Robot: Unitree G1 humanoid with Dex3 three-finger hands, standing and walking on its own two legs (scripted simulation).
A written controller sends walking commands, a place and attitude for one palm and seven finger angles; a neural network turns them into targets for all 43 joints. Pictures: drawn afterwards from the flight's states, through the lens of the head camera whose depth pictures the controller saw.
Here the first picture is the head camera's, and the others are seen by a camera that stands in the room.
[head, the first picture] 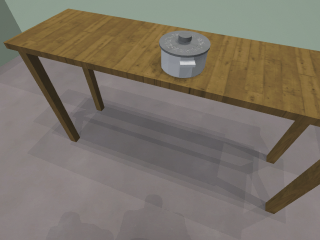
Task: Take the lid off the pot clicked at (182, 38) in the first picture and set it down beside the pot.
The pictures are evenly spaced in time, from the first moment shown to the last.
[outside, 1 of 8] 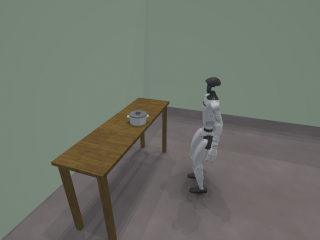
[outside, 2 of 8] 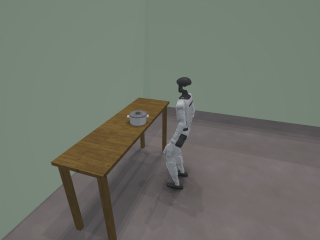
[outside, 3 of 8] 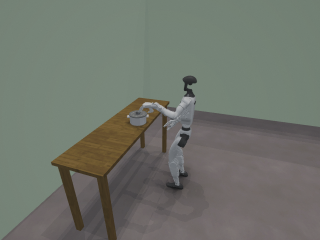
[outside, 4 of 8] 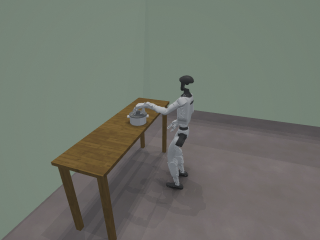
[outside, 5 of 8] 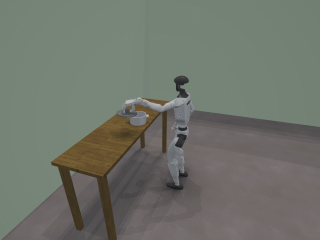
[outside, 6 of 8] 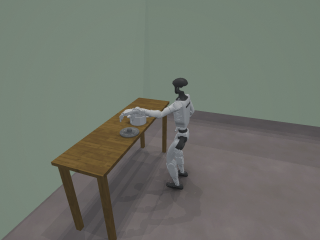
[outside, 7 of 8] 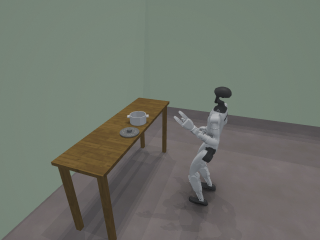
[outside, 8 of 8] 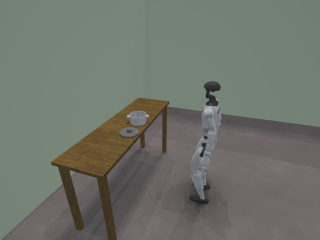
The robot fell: no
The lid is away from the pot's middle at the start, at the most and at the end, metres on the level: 0.00 0.25 0.24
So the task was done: yes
